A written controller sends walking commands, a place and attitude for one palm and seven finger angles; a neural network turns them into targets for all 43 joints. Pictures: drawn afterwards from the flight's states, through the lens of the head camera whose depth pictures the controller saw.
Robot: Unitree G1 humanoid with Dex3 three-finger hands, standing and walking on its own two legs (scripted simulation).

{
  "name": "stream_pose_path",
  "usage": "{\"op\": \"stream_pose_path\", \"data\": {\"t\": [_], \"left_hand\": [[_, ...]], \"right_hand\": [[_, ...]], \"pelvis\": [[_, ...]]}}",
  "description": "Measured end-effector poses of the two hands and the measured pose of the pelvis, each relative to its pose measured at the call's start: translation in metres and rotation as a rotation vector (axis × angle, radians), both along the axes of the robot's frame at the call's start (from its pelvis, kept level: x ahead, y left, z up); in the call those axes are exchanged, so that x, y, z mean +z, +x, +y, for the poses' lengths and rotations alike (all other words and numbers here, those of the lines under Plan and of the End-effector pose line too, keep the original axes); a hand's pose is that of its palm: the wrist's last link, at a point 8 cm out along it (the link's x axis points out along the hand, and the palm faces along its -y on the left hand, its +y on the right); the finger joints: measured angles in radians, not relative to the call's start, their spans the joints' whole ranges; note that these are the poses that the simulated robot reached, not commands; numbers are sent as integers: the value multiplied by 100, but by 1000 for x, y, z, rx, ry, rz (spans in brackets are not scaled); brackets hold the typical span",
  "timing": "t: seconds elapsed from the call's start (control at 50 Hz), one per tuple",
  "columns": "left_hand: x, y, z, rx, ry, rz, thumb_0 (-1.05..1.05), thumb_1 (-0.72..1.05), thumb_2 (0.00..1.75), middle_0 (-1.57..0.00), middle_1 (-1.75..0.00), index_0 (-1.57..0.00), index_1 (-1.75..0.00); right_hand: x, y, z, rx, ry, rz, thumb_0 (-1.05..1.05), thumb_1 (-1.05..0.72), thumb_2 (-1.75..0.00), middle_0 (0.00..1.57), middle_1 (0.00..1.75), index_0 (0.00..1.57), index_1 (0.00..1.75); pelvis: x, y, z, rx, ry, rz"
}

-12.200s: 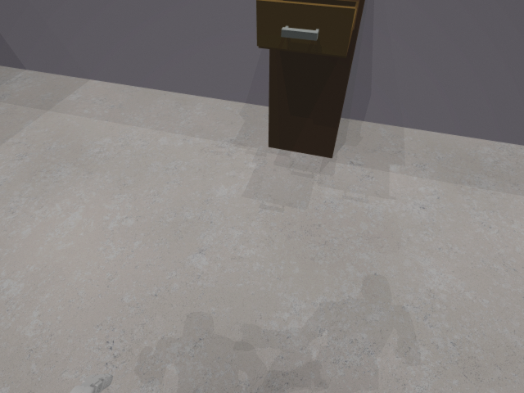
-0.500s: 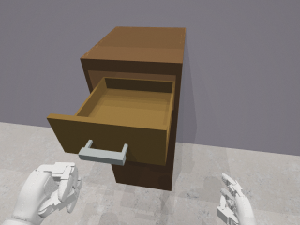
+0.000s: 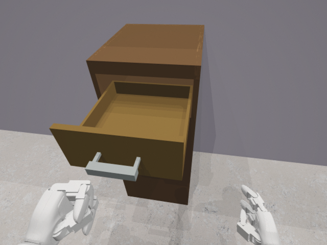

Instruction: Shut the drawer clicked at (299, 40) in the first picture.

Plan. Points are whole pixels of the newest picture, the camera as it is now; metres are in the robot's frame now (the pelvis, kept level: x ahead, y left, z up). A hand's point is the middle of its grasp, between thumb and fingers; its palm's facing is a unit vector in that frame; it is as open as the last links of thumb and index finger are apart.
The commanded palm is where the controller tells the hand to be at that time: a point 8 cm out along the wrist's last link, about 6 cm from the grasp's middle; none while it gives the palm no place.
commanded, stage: bring the fist close to the handle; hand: left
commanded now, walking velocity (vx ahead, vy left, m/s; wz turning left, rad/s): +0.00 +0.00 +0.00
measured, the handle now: (114, 164) +0.30 +0.16 +0.06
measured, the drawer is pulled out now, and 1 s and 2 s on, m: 0.29 0.29 0.25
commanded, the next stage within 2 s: push the drawer shut in 1.24 s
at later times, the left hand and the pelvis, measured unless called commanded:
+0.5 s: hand (113, 205) +0.18 +0.12 +0.09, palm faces -0.07 -1.00 -0.06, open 3.3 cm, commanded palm +0.14 +0.18 +0.10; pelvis +0.01 -0.01 -0.01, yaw +0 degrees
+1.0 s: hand (122, 200) +0.21 +0.12 +0.06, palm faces -0.09 -0.99 -0.04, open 3.3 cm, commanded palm +0.18 +0.18 +0.06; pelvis +0.01 -0.01 -0.02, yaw -1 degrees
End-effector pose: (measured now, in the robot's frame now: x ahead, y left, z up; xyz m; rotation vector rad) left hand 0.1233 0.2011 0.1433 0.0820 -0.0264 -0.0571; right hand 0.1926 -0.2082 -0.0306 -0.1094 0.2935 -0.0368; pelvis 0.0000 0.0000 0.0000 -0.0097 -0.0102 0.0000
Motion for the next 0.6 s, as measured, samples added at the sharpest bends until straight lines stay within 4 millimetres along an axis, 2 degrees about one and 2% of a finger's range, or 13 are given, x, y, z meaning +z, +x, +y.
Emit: {"op": "stream_pose_path", "data": {"t": [0.18,0.46,0.6], "left_hand": [[-16,7,-15,-5,-18,13,1,90,90,-140,-160,-140,-160],[-41,36,-21,-9,-14,40,1,90,90,-140,-160,-140,-160],[-55,43,-20,-3,-14,58,1,90,90,-140,-160,-140,-160]], "right_hand": [[-12,-2,-2,16,-15,66,2,-90,-90,20,30,20,30],[-42,-29,-32,-72,-34,232,2,-90,-90,20,30,20,30],[-49,-32,-44,-108,-43,275,2,-90,-90,20,30,20,29]], "pelvis": [[-5,-1,-2,10,2,21],[-11,3,-10,1,10,68],[-13,8,-14,-4,15,94]]}}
